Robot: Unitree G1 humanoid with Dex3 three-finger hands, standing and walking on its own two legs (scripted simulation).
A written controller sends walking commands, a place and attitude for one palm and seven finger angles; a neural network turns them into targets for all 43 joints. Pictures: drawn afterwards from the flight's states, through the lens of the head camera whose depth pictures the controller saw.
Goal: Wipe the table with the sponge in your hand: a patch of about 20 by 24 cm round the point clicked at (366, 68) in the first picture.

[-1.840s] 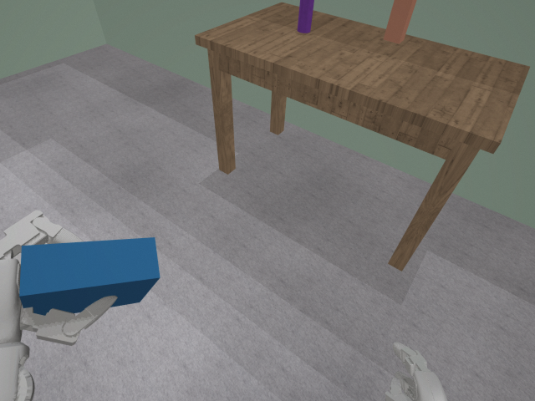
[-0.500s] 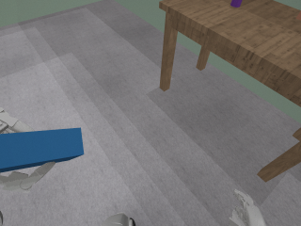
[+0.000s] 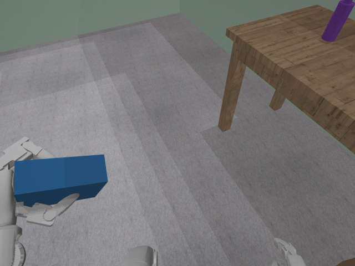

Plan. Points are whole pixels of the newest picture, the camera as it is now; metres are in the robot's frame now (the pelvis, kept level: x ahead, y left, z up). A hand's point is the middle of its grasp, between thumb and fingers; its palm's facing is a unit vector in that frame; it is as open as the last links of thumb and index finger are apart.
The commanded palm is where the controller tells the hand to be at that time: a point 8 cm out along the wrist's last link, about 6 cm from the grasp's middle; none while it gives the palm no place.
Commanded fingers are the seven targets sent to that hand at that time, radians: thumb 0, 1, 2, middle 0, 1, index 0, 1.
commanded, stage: walk to a spot facing it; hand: left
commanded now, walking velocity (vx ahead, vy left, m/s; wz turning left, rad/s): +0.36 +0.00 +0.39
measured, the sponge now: (75, 180) +0.23 +0.20 +0.14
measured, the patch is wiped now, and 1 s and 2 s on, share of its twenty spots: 0.00 0.00 0.00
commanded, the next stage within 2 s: turn to face it in 1.48 s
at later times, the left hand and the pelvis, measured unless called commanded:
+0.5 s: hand (57, 132) +0.30 +0.24 +0.18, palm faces +0.54 -0.70 -0.47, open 9.2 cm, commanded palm +0.26 +0.28 +0.18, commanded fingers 0.00 0.10 1.30 -1.20 -1.60 -1.20 -1.60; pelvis +0.14 -0.02 -0.01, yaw +8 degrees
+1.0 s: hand (45, 107) +0.37 +0.30 +0.18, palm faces +0.65 -0.62 -0.44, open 9.2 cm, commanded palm +0.28 +0.31 +0.18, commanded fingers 0.00 0.10 1.30 -1.20 -1.60 -1.20 -1.60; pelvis +0.24 -0.01 -0.02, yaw +22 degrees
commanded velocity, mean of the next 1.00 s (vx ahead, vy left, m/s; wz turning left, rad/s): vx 0.30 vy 0.00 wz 0.49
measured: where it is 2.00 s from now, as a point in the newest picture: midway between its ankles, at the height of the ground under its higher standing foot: (192, 248)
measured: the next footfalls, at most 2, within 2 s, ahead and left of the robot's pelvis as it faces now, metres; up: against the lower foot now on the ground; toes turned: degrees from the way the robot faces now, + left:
left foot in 0.14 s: +0.17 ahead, +0.13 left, +0.00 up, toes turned +11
right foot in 0.50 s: +0.23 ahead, -0.15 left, +0.00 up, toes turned -3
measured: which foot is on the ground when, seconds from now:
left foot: up 0.00-0.12, down 0.14-0.50, up 0.52-0.82, down 0.84-1.00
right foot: down 0.00-0.14, up 0.16-0.48, down 0.50-0.84, up 0.86-1.00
